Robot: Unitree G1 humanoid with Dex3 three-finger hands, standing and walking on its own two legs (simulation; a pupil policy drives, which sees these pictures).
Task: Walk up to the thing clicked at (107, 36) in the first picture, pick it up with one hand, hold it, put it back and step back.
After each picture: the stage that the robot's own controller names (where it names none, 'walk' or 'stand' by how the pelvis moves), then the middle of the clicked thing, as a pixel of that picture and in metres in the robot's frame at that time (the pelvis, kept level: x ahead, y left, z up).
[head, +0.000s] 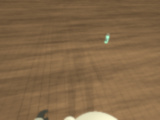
stand; (107, 38) +1.99 -0.50 -0.66
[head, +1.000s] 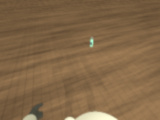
walk; (91, 41) +1.88 -0.05 -0.62
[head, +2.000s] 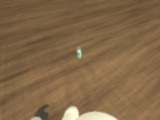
walk; (79, 52) +1.31 +0.25 -0.65
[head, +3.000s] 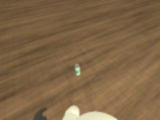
walk; (77, 69) +0.87 +0.23 -0.65
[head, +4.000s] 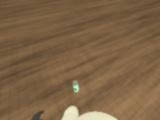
walk; (75, 86) +0.54 +0.20 -0.65
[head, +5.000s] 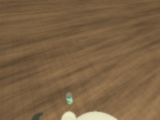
stand; (69, 98) +0.38 +0.19 -0.64
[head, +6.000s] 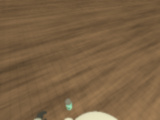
stand; (68, 104) +0.33 +0.19 -0.66
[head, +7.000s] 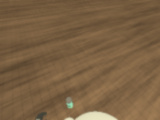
stand; (69, 102) +0.34 +0.19 -0.66
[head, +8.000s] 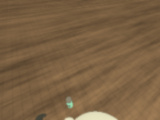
stand; (69, 102) +0.34 +0.19 -0.66
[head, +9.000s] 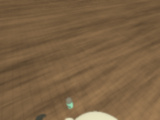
stand; (69, 103) +0.33 +0.19 -0.66
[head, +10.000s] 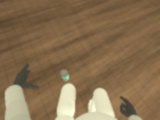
go down; (65, 75) +0.38 +0.20 -0.42
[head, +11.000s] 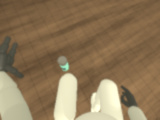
go down; (64, 64) +0.42 +0.23 -0.28
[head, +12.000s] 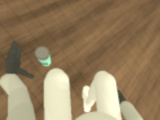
close in; (44, 58) +0.40 +0.27 -0.18
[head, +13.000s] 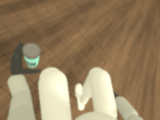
close; (32, 57) +0.39 +0.28 -0.15
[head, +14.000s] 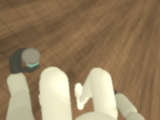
lift; (32, 60) +0.36 +0.28 -0.15
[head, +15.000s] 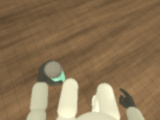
lift; (57, 74) +0.30 +0.21 -0.01
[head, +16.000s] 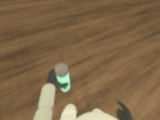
hold; (63, 79) +0.30 +0.16 +0.01
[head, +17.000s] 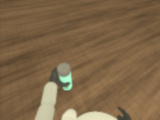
hold; (65, 78) +0.31 +0.15 +0.02
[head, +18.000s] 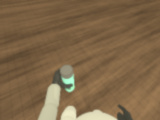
crouch; (68, 80) +0.31 +0.13 +0.00
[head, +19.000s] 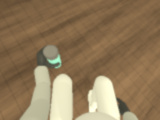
lower; (54, 58) +0.42 +0.21 -0.07
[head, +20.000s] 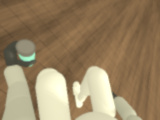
lower; (27, 55) +0.40 +0.28 -0.16
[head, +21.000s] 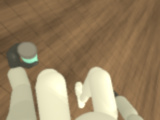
lower; (30, 57) +0.39 +0.28 -0.16
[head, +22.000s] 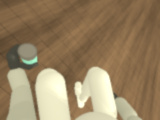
lower; (29, 58) +0.38 +0.28 -0.16
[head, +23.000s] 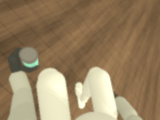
lower; (30, 61) +0.37 +0.28 -0.16
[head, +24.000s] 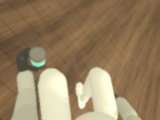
open; (38, 61) +0.37 +0.25 -0.16
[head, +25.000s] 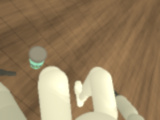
rise; (37, 59) +0.36 +0.25 -0.16
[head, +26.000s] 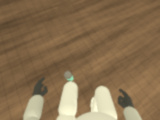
walk; (69, 76) +0.37 +0.19 -0.41
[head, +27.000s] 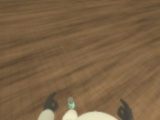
stand; (71, 103) +0.32 +0.16 -0.60
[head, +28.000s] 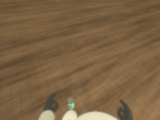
stand; (70, 103) +0.32 +0.16 -0.60
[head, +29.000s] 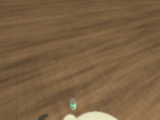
stand; (73, 103) +0.33 +0.15 -0.65
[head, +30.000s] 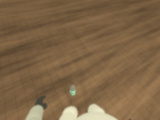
walk; (72, 90) +0.38 +0.11 -0.64
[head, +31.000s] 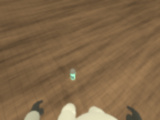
walk; (72, 74) +0.59 +0.16 -0.63
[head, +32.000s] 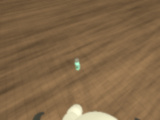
stand; (77, 64) +0.90 +0.25 -0.64
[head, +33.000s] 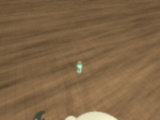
stand; (79, 67) +0.95 +0.15 -0.65
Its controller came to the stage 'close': yes
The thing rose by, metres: 0.67
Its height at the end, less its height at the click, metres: +0.00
